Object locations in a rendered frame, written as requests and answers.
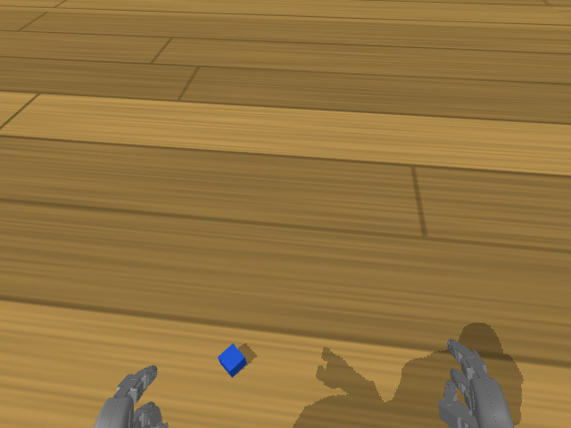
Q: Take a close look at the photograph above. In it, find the cube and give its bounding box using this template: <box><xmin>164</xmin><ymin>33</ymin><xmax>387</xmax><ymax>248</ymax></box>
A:
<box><xmin>218</xmin><ymin>344</ymin><xmax>247</xmax><ymax>377</ymax></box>

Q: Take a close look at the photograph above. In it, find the right robot hand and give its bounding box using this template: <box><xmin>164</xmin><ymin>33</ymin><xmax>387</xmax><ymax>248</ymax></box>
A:
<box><xmin>438</xmin><ymin>339</ymin><xmax>514</xmax><ymax>428</ymax></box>

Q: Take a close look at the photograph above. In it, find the left robot hand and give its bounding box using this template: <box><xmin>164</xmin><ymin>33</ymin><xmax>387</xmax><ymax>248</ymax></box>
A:
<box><xmin>94</xmin><ymin>366</ymin><xmax>168</xmax><ymax>428</ymax></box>

